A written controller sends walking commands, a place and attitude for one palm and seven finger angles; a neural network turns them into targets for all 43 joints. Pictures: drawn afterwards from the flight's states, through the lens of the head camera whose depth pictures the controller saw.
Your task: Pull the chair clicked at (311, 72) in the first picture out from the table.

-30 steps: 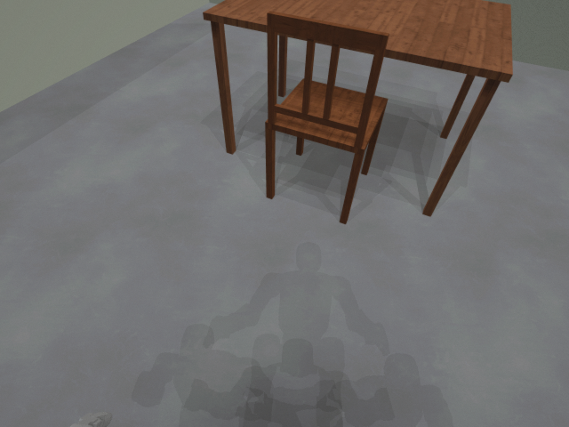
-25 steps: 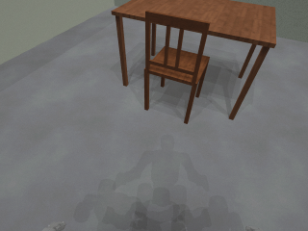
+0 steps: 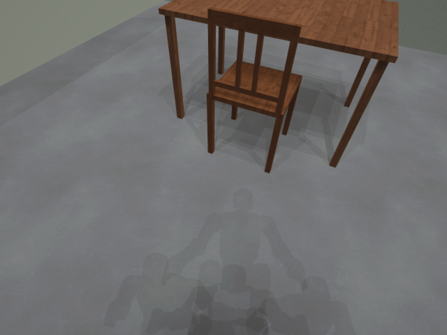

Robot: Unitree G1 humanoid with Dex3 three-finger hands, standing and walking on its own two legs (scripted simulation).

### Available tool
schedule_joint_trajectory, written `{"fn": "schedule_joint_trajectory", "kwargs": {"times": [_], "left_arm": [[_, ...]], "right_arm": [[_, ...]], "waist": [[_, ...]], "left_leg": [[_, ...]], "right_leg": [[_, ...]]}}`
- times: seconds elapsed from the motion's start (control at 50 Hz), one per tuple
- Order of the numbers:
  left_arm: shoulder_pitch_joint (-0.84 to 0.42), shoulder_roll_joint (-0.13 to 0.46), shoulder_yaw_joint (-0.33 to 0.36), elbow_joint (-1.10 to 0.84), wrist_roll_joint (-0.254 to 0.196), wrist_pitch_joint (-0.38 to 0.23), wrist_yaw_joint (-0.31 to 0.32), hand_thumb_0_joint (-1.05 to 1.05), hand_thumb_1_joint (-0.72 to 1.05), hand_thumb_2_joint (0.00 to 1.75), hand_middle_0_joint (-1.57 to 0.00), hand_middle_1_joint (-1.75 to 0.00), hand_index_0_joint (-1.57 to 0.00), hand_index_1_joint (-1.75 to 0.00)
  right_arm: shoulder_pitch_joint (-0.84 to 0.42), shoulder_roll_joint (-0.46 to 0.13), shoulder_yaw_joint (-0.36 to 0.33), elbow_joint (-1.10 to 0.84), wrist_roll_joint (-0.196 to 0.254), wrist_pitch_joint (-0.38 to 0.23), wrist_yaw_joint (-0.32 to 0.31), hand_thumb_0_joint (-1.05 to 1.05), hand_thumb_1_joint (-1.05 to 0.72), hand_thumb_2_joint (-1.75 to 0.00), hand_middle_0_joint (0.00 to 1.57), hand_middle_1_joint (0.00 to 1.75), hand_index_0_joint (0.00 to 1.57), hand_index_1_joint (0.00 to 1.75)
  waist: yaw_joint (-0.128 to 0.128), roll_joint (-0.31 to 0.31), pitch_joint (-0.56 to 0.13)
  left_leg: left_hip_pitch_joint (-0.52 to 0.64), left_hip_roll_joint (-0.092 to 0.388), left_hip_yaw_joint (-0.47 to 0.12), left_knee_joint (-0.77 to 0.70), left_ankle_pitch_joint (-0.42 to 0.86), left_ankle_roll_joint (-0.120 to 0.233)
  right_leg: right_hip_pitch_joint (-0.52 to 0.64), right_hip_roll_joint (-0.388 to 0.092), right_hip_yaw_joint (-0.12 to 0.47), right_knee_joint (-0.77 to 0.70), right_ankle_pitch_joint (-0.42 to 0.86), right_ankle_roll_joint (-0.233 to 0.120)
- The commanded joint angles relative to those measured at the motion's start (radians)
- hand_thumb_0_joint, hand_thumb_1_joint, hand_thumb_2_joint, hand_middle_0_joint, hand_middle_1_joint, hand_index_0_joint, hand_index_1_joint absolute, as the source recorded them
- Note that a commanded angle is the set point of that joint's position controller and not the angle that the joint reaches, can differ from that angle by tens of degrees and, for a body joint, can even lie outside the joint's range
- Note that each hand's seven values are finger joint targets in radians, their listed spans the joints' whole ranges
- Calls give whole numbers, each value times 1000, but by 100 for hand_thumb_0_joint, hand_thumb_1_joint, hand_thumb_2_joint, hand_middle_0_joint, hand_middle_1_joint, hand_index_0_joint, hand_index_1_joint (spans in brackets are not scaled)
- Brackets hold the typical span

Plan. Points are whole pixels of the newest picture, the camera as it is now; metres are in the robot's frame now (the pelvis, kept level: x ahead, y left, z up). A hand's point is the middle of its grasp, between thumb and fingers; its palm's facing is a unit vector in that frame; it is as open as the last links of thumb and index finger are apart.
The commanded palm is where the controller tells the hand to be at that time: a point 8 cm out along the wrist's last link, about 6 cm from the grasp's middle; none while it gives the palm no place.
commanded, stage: stand and wait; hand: left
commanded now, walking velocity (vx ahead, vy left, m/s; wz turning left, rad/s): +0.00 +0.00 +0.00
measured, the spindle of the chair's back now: (239, 59) +1.25 -0.01 -0.11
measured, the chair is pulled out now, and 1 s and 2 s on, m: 0.00 0.00 0.00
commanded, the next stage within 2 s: look at it before walking up in 0.22 s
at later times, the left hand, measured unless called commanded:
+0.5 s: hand out of the picture +0.08 +0.24 -0.16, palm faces -0.04 -0.94 -0.32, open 7.4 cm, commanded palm none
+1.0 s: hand out of the picture +0.08 +0.24 -0.16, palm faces -0.04 -0.94 -0.33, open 7.4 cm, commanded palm none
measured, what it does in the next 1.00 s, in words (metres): stands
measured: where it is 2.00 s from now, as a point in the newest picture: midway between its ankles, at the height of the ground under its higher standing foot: (221, 311)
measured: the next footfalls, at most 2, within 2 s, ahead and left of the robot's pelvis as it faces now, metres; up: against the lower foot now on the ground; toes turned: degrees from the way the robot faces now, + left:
right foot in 1.62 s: +0.35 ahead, -0.12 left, +0.00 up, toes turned -2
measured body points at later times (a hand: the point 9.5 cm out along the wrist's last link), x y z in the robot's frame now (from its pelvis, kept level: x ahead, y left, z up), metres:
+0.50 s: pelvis +0.00 -0.01 +0.00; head +0.01 +0.00 +0.45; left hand +0.08 +0.29 -0.13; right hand +0.08 -0.30 -0.13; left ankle +0.00 +0.12 -0.74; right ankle +0.01 -0.12 -0.74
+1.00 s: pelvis +0.01 -0.01 +0.00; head +0.01 -0.01 +0.45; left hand +0.09 +0.28 -0.13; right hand +0.09 -0.30 -0.13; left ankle +0.00 +0.12 -0.74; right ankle +0.01 -0.12 -0.74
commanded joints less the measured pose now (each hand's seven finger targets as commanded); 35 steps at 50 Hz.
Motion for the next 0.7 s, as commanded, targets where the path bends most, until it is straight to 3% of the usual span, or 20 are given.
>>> {"fn": "schedule_joint_trajectory", "kwargs": {"times": [0.0, 0.14, 0.44, 0.68], "left_arm": [[-58, 202, 43, -68, -1, -27, 15, 0, 90, 90, -20, -30, -20, -30], [-61, 200, 42, -58, 0, -26, 14, 0, 90, 90, -20, -30, -20, -30], [-67, 199, 43, -60, 1, -32, 15, 0, 90, 90, -20, -30, -20, -30], [-69, 201, 44, -57, 1, -30, 14, 0, 90, 90, -20, -30, -20, -30]], "right_arm": [[-64, -202, -39, -68, 3, -28, -17, 0, -90, -90, 20, 30, 20, 30], [-56, -205, -39, -53, 3, -27, -16, 0, -90, -90, 20, 30, 20, 30], [-62, -202, -40, -51, 3, -30, -16, 0, -90, -90, 20, 30, 20, 30], [-74, -204, -38, -55, 5, -27, -18, 0, -90, -90, 20, 30, 20, 30]], "waist": [[4, 17, -73], [4, 7, -44], [1, 11, -81], [3, 14, -70]], "left_leg": [[-6, 110, -100, -88, 96, 35], [-13, 109, -104, -105, 56, 33], [24, 116, -93, -97, 132, 29], [37, 120, -88, -107, 141, 26]], "right_leg": [[15, -113, 98, -87, 80, -40], [-12, -110, 108, -106, 21, -39], [10, -112, 109, -98, 121, -41], [12, -108, 104, -104, 142, -39]]}}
